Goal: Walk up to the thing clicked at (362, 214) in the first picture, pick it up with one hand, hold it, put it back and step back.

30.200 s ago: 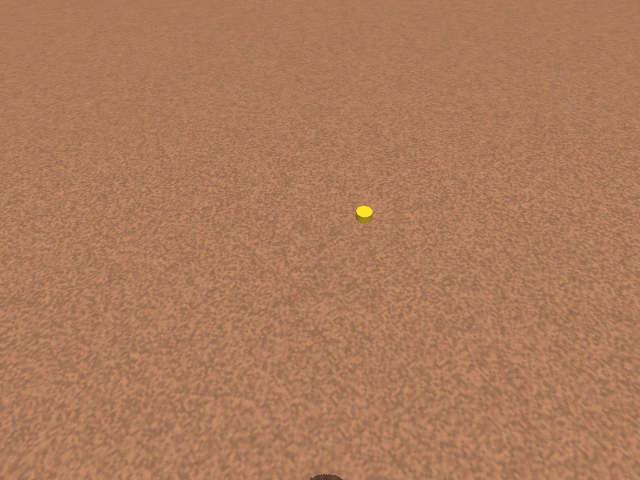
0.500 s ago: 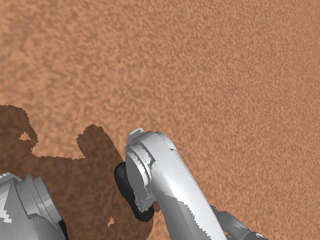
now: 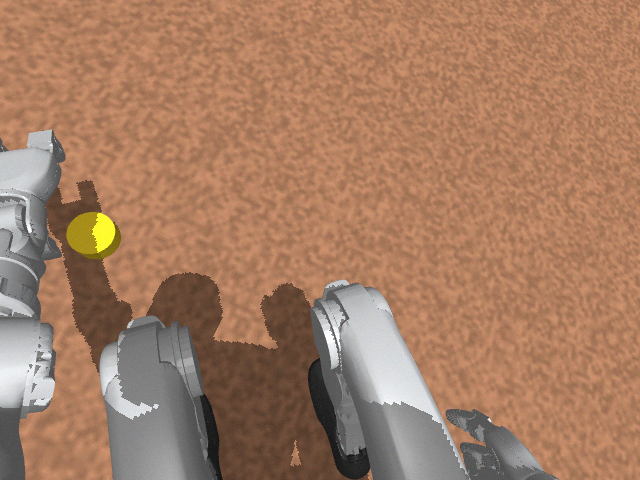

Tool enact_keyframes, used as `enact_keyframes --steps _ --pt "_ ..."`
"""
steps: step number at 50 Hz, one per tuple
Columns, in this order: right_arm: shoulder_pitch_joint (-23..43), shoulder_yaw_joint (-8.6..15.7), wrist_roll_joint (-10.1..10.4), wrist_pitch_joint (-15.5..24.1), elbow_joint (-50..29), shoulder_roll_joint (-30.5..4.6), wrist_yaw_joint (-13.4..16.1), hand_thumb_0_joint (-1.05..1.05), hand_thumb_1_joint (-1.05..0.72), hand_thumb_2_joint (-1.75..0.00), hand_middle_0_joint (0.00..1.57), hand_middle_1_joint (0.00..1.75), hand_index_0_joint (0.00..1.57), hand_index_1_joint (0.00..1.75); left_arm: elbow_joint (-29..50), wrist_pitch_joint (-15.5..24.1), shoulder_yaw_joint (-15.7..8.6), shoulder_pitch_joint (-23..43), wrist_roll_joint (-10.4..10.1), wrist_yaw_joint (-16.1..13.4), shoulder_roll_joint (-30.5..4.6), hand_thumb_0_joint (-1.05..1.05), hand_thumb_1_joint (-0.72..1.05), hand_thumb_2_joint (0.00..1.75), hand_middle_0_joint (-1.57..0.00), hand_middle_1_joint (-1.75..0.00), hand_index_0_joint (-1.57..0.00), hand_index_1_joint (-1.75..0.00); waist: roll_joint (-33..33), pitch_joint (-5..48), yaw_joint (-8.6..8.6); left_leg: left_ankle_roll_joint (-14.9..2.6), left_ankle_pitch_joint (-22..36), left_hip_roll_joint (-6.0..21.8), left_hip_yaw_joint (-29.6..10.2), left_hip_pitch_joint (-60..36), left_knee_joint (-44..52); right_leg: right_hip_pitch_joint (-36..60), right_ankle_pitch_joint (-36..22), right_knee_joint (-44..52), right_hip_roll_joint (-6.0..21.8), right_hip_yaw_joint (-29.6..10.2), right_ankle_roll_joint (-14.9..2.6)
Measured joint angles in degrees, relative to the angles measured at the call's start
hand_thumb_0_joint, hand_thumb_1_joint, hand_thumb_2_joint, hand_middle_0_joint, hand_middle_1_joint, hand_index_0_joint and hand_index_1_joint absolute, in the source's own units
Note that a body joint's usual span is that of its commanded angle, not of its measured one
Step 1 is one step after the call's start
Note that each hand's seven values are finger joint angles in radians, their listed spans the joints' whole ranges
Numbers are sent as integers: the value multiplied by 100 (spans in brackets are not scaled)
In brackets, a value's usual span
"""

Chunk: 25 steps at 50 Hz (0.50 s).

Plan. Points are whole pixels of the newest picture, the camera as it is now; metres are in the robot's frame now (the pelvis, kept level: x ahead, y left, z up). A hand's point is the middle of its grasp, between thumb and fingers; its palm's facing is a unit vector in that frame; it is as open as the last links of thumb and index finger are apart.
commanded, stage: withdraw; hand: left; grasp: from above
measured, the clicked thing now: (94, 235) +0.50 +0.29 -0.33
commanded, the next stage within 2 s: home in 0.24 s
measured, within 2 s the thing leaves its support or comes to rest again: neither
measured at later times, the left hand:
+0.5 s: hand (50, 193) +0.51 +0.30 -0.16, palm faces -0.30 -0.09 -0.95, open 13.3 cm
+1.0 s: hand out of the picture +0.30 +0.27 +0.05, palm faces -0.15 -0.76 -0.63, open 7.6 cm
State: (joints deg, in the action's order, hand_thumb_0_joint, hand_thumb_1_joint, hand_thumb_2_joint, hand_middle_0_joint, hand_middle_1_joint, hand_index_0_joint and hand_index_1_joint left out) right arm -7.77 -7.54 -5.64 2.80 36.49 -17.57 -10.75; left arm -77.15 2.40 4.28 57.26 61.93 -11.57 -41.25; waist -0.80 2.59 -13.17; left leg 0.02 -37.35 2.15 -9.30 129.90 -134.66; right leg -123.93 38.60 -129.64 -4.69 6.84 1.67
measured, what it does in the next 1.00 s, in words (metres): rises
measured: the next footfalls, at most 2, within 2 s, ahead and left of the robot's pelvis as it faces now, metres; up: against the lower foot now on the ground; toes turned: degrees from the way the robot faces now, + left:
none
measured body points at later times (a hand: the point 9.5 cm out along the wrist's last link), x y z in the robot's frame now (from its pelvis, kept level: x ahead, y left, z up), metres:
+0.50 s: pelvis +0.01 +0.00 -0.02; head +0.25 +0.08 +0.35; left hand +0.52 +0.30 -0.11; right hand +0.05 -0.25 -0.12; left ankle +0.09 +0.13 -0.32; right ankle +0.11 -0.11 -0.32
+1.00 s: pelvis +0.01 +0.00 +0.16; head +0.15 +0.06 +0.58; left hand +0.31 +0.30 +0.09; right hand +0.21 -0.24 +0.06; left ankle +0.08 +0.13 -0.32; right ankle +0.10 -0.12 -0.32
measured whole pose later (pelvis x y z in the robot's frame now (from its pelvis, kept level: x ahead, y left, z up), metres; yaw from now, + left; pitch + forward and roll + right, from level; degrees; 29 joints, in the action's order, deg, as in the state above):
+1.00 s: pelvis +0.01 +0.00 +0.16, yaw +7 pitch +29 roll -6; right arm -6.7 0.6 2.0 1.0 34.2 -15.8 0.2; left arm -26.0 -9.9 0.1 12.3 22.4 -3.7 -24.1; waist -1.5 11.6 -3.7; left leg 0.3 -34.6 1.2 -5.4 100.5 -105.4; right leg -95.5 36.8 -102.5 -2.5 3.7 0.7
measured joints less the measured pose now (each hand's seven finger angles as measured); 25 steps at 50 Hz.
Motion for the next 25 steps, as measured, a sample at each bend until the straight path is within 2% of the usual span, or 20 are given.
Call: enact_keyframes --steps 5,12,16,18,21,23,25 --pt "-135 -52 -11 -157 6 -42 284 1 -89 -90 20 30 20 30 -145 359 -74 149 319 19 -73 0 -49 101 -8 -101 -8 -101 137 -62 -98 40 104 -54 -5 53 63 -45 -59 25 49 12 -47" --pt "-212 -203 -163 -204 111 -75 488 1 -89 -90 20 30 20 30 -856 716 -281 440 765 -500 -473 0 -49 100 -8 -100 -8 -100 325 -288 -382 45 152 -92 -56 353 -202 -316 -87 -226 58 53 -25" --pt "-306 -242 -251 -157 118 -11 503 1 -89 -90 20 30 20 30 -713 743 -509 402 940 -776 -607 0 -49 100 -8 -100 -8 -100 379 -440 -443 30 139 -94 -64 520 -375 -464 -73 -382 47 55 1" --pt "-370 -237 -263 -147 117 50 485 1 -89 -90 20 30 20 30 -427 703 -611 282 954 -882 -590 0 -49 100 -8 -100 -9 -100 366 -433 -441 26 117 -95 -53 581 -422 -524 -47 -433 48 45 7" --pt "-440 -192 -236 -145 129 168 444 1 -89 -90 20 30 20 30 25 547 -739 73 833 -995 -451 0 -47 98 -11 -97 -11 -97 289 -315 -396 26 65 -93 -25 611 -416 -563 11 -444 53 20 3" --pt "-453 -132 -189 -155 141 258 414 1 -89 -90 20 30 20 30 277 390 -792 -51 682 -996 -324 0 -43 98 -14 -93 -13 -92 216 -183 -341 30 16 -77 2 566 -351 -541 50 -396 51 -3 -3" --pt "-442 -53 -133 -181 156 335 383 1 -89 -90 20 30 21 30 435 187 -782 -158 436 -944 -178 0 -35 97 -16 -86 -16 -86 117 -14 -264 29 -36 -57 33 477 -242 -478 90 -301 45 -30 -8"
